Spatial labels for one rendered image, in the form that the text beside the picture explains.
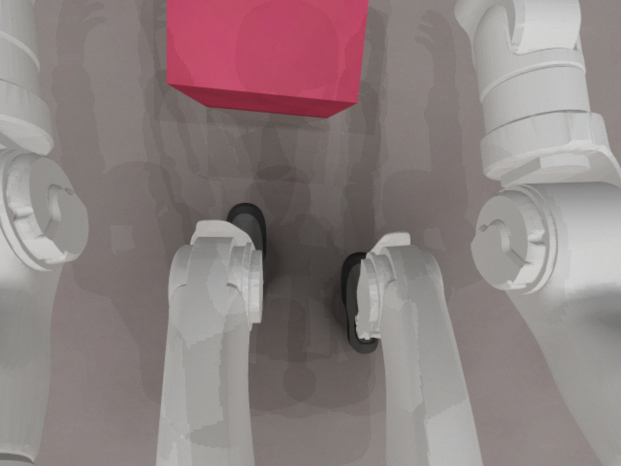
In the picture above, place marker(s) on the right robot forearm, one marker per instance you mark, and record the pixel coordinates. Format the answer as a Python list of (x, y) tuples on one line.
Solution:
[(531, 83)]

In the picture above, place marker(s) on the left robot forearm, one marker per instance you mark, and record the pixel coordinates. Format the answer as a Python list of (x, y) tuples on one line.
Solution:
[(25, 120)]

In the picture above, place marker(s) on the robot left thigh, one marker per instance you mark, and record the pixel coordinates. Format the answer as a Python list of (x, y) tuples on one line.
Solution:
[(204, 414)]

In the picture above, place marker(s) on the left robot upper arm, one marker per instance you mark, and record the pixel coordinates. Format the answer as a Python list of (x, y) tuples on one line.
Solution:
[(43, 224)]

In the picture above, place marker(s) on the carton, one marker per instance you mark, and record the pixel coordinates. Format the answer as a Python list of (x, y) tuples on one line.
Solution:
[(290, 57)]

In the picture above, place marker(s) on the left robot foot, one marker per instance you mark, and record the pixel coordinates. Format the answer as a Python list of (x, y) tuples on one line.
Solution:
[(250, 219)]

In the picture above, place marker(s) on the right robot upper arm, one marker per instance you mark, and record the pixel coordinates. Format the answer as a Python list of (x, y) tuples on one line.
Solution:
[(555, 249)]

